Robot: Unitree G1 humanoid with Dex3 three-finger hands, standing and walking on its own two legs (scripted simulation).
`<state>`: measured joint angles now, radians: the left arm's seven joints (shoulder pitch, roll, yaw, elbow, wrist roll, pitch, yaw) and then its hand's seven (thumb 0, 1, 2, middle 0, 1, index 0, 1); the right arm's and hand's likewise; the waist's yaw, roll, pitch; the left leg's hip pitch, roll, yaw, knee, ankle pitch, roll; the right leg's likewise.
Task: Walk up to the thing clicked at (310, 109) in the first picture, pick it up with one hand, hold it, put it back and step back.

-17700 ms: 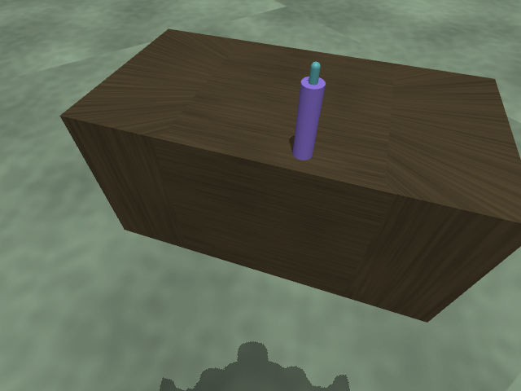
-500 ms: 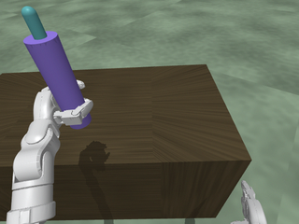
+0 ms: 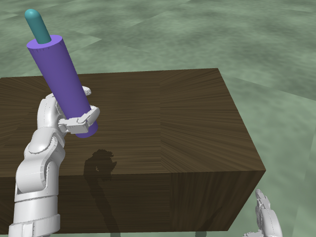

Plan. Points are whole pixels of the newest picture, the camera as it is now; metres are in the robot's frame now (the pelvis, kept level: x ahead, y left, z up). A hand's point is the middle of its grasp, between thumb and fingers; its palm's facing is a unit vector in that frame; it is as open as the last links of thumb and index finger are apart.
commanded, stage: hold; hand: left
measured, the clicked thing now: (65, 83) +0.34 +0.18 +0.27
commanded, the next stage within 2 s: crouch in 0.64 s
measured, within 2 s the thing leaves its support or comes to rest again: neither
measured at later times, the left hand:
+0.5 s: hand (82, 111) +0.34 +0.17 +0.20, palm faces +0.14 -0.99 +0.01, open 7.8 cm
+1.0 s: hand (83, 116) +0.35 +0.17 +0.17, palm faces +0.16 -0.99 +0.02, open 7.8 cm
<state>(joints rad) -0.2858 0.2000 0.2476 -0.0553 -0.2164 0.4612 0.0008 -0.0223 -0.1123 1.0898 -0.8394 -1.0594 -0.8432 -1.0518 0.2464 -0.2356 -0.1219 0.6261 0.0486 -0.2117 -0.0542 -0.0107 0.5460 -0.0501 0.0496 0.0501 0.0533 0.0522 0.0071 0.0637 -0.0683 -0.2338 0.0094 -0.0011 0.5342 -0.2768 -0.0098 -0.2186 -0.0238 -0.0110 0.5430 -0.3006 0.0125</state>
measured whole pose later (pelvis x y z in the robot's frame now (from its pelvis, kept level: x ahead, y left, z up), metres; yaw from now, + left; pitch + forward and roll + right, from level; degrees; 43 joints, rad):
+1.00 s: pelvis +0.00 +0.00 +0.00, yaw +0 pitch -1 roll +0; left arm -0.32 0.22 0.27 0.09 -0.20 0.39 -0.01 -0.02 -0.12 1.10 -0.84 -1.06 -0.85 -1.05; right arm 0.23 -0.23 -0.12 0.66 0.04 -0.21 -0.05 -0.01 0.56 -0.05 0.05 0.05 0.05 0.05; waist 0.00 0.05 -0.05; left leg -0.25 0.01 0.00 0.53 -0.27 -0.01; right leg -0.23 -0.02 -0.01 0.54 -0.29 0.01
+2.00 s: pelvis +0.00 +0.01 -0.03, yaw -1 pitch +10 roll -1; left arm -0.52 0.34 0.31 0.77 -0.17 -0.22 -0.09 -0.02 -0.13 1.11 -0.84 -1.07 -0.85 -1.06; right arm 0.29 -0.23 -0.08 0.41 0.03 -0.09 -0.05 -0.01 0.53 -0.05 0.05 0.05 0.05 0.05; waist -0.07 0.00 -0.09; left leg -0.58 0.03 0.01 0.79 -0.38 0.00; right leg -0.56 -0.01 0.01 0.77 -0.38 0.02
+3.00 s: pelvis -0.01 +0.01 -0.07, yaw -1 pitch +18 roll -2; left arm -0.55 0.38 0.38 0.94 -0.13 -0.44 -0.10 -0.02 -0.13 1.11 -0.84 -1.07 -0.85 -1.06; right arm 0.41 -0.25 -0.04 0.04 -0.02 -0.01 0.02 -0.01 0.51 -0.06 0.05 0.05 0.06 0.05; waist -0.14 -0.02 -0.12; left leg -0.90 0.04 -0.01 1.07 -0.48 0.00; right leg -0.86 0.00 -0.01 1.02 -0.47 0.02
